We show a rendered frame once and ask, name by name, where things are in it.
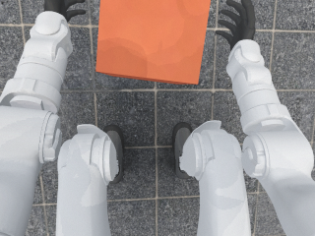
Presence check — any robot left forearm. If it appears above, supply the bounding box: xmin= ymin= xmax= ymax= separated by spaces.
xmin=0 ymin=11 xmax=73 ymax=115

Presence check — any right robot upper arm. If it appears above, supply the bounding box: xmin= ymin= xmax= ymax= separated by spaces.
xmin=240 ymin=130 xmax=315 ymax=236

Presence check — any robot right hand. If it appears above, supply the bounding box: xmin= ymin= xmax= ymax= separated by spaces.
xmin=215 ymin=0 xmax=256 ymax=51

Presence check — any robot left thigh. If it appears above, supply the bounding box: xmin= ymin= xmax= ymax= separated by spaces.
xmin=55 ymin=133 xmax=116 ymax=236

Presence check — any robot left hand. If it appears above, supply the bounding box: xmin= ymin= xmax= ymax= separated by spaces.
xmin=43 ymin=0 xmax=86 ymax=24

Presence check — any left robot upper arm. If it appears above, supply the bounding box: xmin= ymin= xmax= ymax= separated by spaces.
xmin=0 ymin=105 xmax=62 ymax=236

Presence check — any robot right forearm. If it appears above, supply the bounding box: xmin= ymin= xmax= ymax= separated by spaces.
xmin=225 ymin=39 xmax=314 ymax=170

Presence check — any left robot shin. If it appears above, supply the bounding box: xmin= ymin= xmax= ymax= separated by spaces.
xmin=57 ymin=124 xmax=119 ymax=178

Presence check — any carton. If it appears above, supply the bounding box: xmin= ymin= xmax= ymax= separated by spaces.
xmin=95 ymin=0 xmax=211 ymax=85

